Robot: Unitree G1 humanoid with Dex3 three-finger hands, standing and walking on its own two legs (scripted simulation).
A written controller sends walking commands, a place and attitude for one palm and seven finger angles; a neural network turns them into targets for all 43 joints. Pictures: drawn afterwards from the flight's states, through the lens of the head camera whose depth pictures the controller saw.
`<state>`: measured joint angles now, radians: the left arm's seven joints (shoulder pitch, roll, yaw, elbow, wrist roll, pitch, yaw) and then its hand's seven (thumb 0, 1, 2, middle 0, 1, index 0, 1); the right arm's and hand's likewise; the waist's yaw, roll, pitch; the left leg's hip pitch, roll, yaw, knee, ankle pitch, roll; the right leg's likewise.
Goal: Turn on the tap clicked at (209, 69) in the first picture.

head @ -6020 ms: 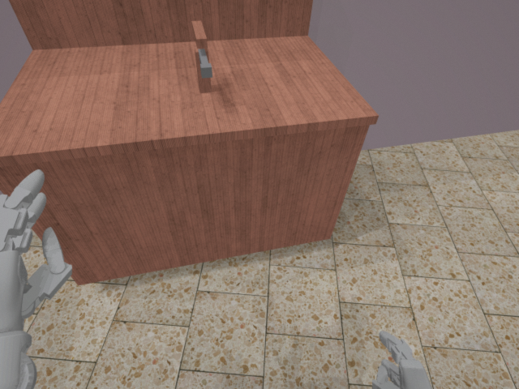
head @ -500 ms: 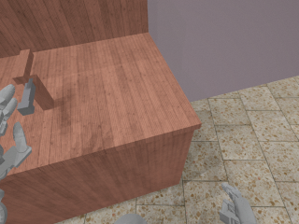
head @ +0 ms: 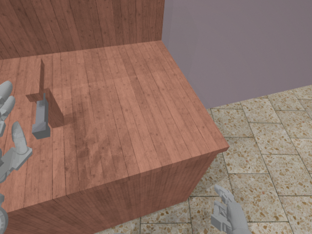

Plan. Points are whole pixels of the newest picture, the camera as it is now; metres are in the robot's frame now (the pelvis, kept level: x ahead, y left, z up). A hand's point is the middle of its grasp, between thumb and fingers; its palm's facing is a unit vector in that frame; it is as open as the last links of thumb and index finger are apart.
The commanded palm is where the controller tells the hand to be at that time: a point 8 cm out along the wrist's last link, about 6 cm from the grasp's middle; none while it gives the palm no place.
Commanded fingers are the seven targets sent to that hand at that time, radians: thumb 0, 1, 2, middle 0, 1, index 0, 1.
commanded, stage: come to a stop and stand still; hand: left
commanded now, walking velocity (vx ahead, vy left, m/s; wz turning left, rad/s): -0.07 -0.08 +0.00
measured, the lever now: (41, 130) +0.31 +0.30 +0.09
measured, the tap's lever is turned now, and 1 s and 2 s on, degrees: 0 0 0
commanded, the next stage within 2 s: look again from close up in 1.04 s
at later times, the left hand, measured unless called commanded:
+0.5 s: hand (17, 163) +0.20 +0.26 +0.16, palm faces +0.32 -0.86 -0.39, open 7.4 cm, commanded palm +0.14 +0.30 +0.18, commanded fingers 0.00 0.90 0.90 -0.20 -0.30 -0.20 -0.30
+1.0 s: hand out of the picture +0.17 +0.30 +0.17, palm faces +0.41 -0.84 -0.35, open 7.4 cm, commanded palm +0.11 +0.33 +0.18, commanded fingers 0.00 0.90 0.90 -0.20 -0.30 -0.20 -0.30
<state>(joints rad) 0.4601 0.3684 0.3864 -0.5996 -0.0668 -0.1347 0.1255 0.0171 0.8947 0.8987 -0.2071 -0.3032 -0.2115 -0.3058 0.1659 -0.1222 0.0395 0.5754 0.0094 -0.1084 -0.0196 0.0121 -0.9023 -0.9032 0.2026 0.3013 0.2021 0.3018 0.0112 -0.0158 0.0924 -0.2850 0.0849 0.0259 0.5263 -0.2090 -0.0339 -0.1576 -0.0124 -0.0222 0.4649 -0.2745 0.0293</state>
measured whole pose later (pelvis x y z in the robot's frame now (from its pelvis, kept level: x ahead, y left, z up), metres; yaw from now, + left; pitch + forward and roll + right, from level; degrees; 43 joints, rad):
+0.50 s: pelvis -0.01 +0.02 +0.00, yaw +1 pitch -1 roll -1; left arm 0.45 0.44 0.34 -0.44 -0.07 -0.30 0.09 0.01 0.89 0.90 -0.21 -0.30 -0.21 -0.31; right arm 0.26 -0.27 -0.01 0.60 0.01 -0.19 0.00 0.01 -0.90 -0.90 0.20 0.30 0.20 0.30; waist 0.01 -0.04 0.06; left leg -0.34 0.04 0.03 0.54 -0.19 0.00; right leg -0.21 -0.05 -0.02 0.49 -0.27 0.05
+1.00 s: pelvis -0.04 +0.04 +0.00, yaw +2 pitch -1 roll -2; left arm 0.39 0.40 0.37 -0.48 -0.06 -0.27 0.10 0.01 0.89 0.90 -0.21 -0.30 -0.21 -0.31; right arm 0.16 -0.16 0.04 0.58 0.01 -0.21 0.00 0.01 -0.90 -0.90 0.21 0.30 0.21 0.30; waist 0.04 -0.04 0.10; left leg -0.35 0.01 0.02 0.50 -0.13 0.04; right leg -0.21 -0.08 -0.03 0.44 -0.21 0.05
